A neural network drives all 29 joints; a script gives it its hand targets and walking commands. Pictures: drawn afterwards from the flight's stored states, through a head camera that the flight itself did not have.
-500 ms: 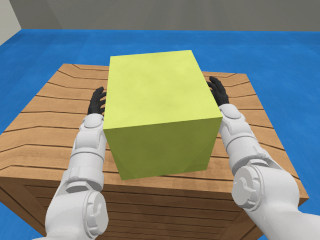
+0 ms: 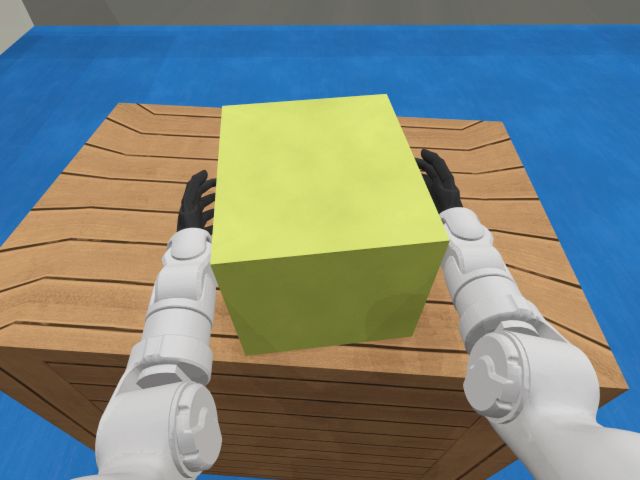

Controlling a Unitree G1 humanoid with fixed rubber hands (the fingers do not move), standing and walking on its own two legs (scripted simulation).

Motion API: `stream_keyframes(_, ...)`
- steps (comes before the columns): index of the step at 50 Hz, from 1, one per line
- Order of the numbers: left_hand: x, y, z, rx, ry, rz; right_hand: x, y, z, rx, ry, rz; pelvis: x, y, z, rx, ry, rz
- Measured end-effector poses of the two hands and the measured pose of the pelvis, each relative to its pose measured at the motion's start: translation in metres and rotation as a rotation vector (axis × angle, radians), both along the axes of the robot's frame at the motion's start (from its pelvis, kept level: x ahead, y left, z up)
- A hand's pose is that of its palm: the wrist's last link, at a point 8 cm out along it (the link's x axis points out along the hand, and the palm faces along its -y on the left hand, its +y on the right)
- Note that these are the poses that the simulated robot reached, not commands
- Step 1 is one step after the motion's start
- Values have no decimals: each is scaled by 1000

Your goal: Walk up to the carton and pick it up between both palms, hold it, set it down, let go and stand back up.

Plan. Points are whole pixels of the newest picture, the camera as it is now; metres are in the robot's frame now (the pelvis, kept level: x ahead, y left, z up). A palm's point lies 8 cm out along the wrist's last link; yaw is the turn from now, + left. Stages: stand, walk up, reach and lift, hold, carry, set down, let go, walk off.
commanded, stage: set down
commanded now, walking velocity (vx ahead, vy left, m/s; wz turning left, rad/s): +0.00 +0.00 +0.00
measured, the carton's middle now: (317, 221) +0.44 +0.03 +0.09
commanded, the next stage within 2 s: none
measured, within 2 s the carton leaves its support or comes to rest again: rests again in 0.86 s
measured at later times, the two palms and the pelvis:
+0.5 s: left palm (199, 242) +0.40 +0.18 +0.09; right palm (443, 217) +0.43 -0.13 +0.12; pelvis +0.00 +0.00 +0.00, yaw +0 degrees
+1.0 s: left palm (204, 244) +0.40 +0.18 +0.09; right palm (446, 223) +0.43 -0.14 +0.11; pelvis +0.00 +0.00 +0.00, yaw -1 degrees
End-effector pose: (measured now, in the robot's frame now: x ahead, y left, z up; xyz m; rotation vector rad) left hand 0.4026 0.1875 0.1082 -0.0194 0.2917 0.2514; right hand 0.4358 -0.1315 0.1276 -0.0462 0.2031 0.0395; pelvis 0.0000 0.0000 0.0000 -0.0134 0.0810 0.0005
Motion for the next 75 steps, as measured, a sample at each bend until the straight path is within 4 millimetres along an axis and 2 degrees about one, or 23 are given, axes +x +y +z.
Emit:
stream_keyframes(16,-5,-2,-14,-16,8,8,-3,-2,-12,-15,9,8,-4,0,0,1,19,-3)
stream_keyframes(66,-1,-8,-23,-42,-19,7,-4,-10,-24,-20,33,-4,-1,3,0,2,31,-18)
stream_keyframes(75,-1,-8,-25,-37,-22,14,-4,-11,-28,39,35,-21,-2,3,0,3,40,-24)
